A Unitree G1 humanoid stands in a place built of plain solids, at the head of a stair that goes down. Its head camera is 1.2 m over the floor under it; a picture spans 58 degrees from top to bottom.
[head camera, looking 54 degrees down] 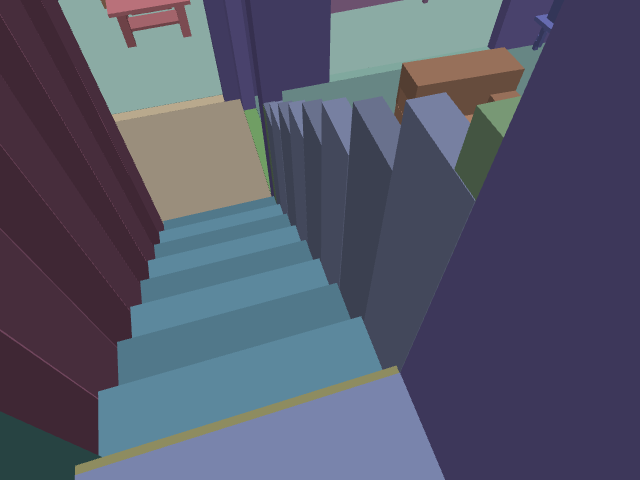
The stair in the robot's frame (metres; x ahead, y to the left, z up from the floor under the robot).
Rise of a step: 0.18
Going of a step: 0.25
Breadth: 0.88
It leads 17 degrees to the left of straight ahead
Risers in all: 9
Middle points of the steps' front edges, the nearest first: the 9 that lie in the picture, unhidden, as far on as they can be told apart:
0.31 0.20 0.00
0.54 0.28 -0.17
0.78 0.35 -0.35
1.02 0.42 -0.53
1.26 0.50 -0.71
1.50 0.57 -0.88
1.73 0.64 -1.06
1.97 0.72 -1.24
2.21 0.79 -1.41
